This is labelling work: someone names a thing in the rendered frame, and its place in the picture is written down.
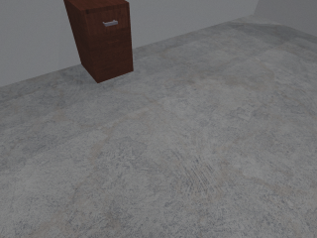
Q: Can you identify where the drawer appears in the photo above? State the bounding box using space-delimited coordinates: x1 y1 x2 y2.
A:
84 7 129 36

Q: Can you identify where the cabinet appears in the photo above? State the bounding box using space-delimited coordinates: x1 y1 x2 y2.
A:
63 0 134 83

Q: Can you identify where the handle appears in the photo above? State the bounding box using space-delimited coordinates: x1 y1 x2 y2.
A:
107 40 120 46
102 20 118 27

